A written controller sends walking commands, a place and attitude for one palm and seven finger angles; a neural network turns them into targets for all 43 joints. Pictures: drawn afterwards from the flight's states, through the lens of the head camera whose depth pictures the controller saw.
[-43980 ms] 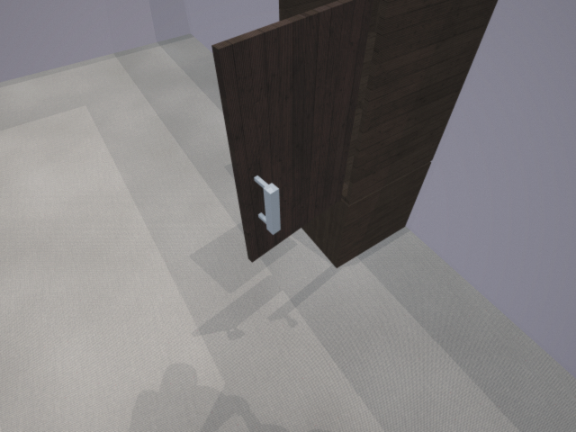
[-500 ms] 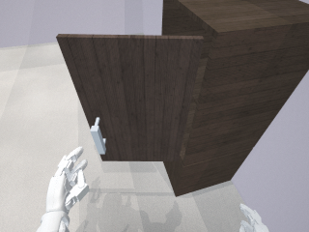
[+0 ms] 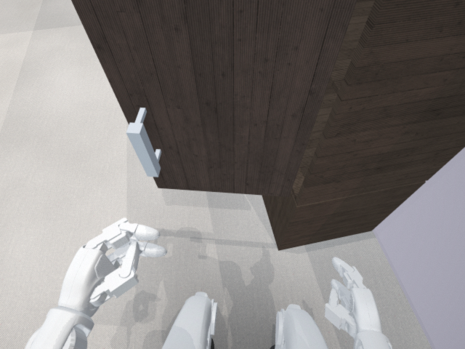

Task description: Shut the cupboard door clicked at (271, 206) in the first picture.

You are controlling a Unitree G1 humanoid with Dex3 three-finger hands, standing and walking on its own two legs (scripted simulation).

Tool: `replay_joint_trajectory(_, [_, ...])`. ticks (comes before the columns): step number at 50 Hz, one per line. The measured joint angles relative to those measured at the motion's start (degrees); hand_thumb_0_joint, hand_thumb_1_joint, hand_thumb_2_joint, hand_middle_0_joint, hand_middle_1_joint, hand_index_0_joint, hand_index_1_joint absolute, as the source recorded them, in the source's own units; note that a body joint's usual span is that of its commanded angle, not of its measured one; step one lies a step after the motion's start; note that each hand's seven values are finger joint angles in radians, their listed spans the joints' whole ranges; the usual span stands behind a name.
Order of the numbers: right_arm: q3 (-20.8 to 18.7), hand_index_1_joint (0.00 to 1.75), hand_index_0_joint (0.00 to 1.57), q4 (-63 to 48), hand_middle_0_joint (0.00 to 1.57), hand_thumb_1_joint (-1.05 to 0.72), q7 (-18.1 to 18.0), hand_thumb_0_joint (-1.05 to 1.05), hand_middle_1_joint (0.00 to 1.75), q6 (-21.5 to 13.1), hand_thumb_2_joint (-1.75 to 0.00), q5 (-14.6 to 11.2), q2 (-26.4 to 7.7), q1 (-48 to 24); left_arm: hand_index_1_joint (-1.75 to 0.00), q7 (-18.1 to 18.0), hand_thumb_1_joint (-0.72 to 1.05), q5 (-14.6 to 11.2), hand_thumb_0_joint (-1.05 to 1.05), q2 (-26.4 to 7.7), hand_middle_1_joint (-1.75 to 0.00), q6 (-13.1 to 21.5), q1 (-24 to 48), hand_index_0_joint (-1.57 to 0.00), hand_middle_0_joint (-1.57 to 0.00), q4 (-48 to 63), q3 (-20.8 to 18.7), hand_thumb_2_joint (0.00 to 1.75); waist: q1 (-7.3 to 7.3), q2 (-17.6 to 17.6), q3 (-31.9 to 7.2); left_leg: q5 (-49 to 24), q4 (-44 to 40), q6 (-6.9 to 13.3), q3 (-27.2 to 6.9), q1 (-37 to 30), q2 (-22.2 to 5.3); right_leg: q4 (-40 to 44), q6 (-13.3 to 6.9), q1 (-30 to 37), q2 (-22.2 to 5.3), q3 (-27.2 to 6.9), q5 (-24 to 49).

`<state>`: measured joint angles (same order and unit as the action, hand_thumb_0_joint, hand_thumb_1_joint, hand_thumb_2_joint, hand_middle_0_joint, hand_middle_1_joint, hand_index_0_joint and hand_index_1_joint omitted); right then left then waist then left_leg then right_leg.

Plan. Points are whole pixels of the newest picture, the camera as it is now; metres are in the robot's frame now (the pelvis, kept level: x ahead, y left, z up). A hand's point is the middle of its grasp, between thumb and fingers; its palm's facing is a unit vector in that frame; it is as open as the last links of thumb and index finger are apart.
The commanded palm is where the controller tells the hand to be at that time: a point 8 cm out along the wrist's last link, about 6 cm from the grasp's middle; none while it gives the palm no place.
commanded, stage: raise the hand and make a fist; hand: left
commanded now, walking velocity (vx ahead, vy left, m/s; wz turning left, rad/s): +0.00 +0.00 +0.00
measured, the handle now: (148, 143) +0.47 +0.22 +0.02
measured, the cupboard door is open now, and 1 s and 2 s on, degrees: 74 74 74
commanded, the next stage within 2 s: bring the fist close to the handle in 1.18 s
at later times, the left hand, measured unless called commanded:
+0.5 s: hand (94, 270) +0.21 +0.21 +0.08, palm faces +0.07 -1.00 -0.04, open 3.1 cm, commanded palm +0.19 +0.25 +0.06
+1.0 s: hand (123, 264) +0.23 +0.19 +0.05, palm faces -0.03 -1.00 -0.02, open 3.1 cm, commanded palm +0.21 +0.25 +0.06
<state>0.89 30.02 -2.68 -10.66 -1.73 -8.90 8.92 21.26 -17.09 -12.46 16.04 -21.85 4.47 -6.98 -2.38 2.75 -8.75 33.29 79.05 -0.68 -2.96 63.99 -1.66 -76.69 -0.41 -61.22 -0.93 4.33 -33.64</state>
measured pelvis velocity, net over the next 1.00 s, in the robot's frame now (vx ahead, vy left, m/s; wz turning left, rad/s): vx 0.01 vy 0.01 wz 0.00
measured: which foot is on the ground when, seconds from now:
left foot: down 0.00-1.00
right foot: down 0.00-1.00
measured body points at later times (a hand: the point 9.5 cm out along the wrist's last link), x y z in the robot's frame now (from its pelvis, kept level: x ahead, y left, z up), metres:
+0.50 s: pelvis +0.00 +0.02 +0.01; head +0.07 +0.03 +0.45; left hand +0.20 +0.27 +0.08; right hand +0.21 -0.21 -0.05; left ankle +0.04 +0.12 -0.61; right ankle +0.03 -0.12 -0.61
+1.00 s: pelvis +0.01 +0.01 +0.01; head +0.09 +0.02 +0.45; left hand +0.23 +0.24 +0.05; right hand +0.20 -0.23 -0.07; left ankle +0.04 +0.12 -0.61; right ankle +0.03 -0.12 -0.61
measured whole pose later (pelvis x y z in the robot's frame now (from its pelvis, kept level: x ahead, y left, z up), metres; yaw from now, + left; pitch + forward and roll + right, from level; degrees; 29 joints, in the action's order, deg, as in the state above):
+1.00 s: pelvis +0.01 +0.01 +0.01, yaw +0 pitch +19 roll -3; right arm -0.3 27.7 -3.1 -8.3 -1.0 -13.6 13.7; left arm 15.1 -15.9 -13.7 20.8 -23.5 1.5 -7.6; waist -0.1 1.9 -10.7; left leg 33.3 76.4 0.1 -2.3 62.4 -1.4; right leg -73.8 0.2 -59.6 -1.0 3.6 -33.3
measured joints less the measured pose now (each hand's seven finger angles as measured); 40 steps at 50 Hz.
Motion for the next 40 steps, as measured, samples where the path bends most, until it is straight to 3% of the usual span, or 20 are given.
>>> replay_joint_trajectory(3, [-1.0,0.30,0.21,0.0,0.21,-0.90,-0.2,0.01,0.30,1.0,-0.90,0.2,0.1,3.1,-0.91,-4.1,0.90,0.1,0.02,0.1,-0.91,-2.2,-3.3,-0.76,-0.76,0.5,-1.5,0.90,0.71,-0.4,-0.2,-0.4,-2.2,0.4,1.1,-1.8,-0.1,1.9,0.3,1.3,0.1,-1.0,0.7])
replay_joint_trajectory(7, [-2.4,0.30,0.21,1.1,0.21,-0.90,-0.2,0.01,0.30,0.3,-0.90,0.9,-1.8,5.9,-0.99,-8.7,0.90,-0.1,0.02,0.2,-0.99,5.1,-7.5,-0.83,-0.83,2.5,-3.7,0.90,0.63,-1.1,-1.0,-0.6,-3.0,0.6,1.2,-2.3,0.1,2.9,0.6,2.0,-0.1,-1.1,0.9])
replay_joint_trajectory(10, [-2.8,0.30,0.21,1.8,0.20,-0.90,-0.2,0.01,0.30,-0.5,-0.90,1.1,-4.0,5.9,-1.05,-8.6,0.90,-0.1,0.02,0.2,-1.05,11.1,-7.6,-0.88,-0.88,2.6,-3.5,0.90,0.79,-1.1,-1.3,-0.4,-1.7,0.8,0.6,-1.0,0.5,1.9,0.8,1.1,-0.5,-0.6,0.6])
replay_joint_trajectory(12, [-2.9,0.30,0.20,1.6,0.20,-0.90,-0.4,0.01,0.30,-0.8,-0.90,0.9,-5.3,5.2,-1.09,-7.2,0.90,0.0,0.01,0.3,-1.09,12.5,-6.6,-0.92,-0.92,1.7,-2.1,0.90,1.12,-1.0,-1.2,-0.2,-0.6,1.0,0.4,0.1,0.8,1.1,0.9,0.3,-0.7,-0.3,0.4])
replay_joint_trajectory(16, [-2.9,0.30,0.20,-0.1,0.20,-0.90,-1.0,0.01,0.30,-0.9,-0.90,0.3,-5.8,3.3,-1.17,-4.6,0.90,1.3,0.01,-0.4,-1.17,9.6,-4.3,-0.99,-0.99,-0.3,0.9,0.90,1.93,-1.7,-0.8,-0.2,0.3,1.3,0.6,1.3,0.8,0.2,1.1,-0.9,-0.7,-0.6,0.5])
replay_joint_trajectory(20, [-2.8,0.30,0.20,-2.2,0.20,-0.90,-1.1,0.01,0.30,-0.3,-0.90,0.5,-4.5,2.4,-1.25,-6.5,0.89,1.7,0.02,-1.8,-1.25,6.8,-4.4,-1.07,-1.07,1.6,0.5,0.90,2.23,-2.3,-0.7,-0.4,-0.3,1.3,0.8,0.6,0.4,1.0,1.1,-0.3,-0.4,-0.8,0.9])
replay_joint_trajectory(26, [-1.4,0.30,0.20,-3.2,0.20,-0.90,0.2,0.01,0.30,1.0,-0.90,1.1,-3.4,2.4,-1.37,-10.7,0.90,1.2,0.02,-1.0,-1.37,8.6,-5.3,-1.18,-1.18,4.0,-2.1,0.90,1.47,-1.2,-2.2,-0.6,-1.8,1.3,0.2,-1.5,0.6,3.1,1.2,2.3,-0.5,-0.2,1.2])
replay_joint_trajectory(34, [0.6,0.30,0.21,-4.0,0.20,-0.90,-0.1,0.01,0.30,1.2,-0.90,1.1,-3.6,2.7,-1.47,-6.8,0.90,3.0,0.01,-1.3,-1.47,5.7,-2.3,-1.27,-1.27,-2.3,1.1,0.90,1.41,-1.4,-1.5,-0.7,-1.8,1.2,0.1,-0.9,0.7,2.8,1.1,1.6,-0.6,-0.1,1.0])
replay_joint_trajectory(40, [-0.3,0.30,0.21,-2.4,0.20,-0.90,0.0,0.01,0.30,1.4,-0.90,1.5,-3.7,3.6,-1.49,-8.2,0.89,1.1,0.02,-1.9,-1.49,9.2,-1.2,-1.29,-1.29,1.0,-2.1,0.90,1.58,-1.6,-1.5,0.1,-1.0,0.8,-0.2,-0.5,0.3,2.1,0.6,1.2,-0.1,0.2,0.4])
